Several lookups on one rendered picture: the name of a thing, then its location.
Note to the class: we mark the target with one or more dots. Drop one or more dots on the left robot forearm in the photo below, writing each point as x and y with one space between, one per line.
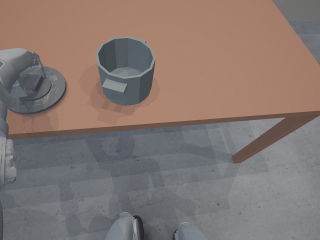
8 76

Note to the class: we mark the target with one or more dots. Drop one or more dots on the lid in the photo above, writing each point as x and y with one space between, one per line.
49 94

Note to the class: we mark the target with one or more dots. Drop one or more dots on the pot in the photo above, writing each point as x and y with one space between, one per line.
126 68

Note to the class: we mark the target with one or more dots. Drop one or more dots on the robot left hand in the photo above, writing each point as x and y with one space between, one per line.
21 59

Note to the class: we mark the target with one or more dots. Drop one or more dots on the robot right thigh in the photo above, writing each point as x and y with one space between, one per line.
189 233

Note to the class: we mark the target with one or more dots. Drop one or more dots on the robot left upper arm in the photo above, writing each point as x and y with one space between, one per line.
8 170

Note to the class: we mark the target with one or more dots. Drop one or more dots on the knob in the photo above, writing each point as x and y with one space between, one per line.
32 81

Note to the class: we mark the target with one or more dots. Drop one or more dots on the robot thigh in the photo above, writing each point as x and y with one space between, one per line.
125 228
189 233

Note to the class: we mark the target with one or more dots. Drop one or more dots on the table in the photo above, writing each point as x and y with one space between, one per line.
216 61

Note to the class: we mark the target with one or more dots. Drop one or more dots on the robot left thigh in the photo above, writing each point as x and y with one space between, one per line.
125 228

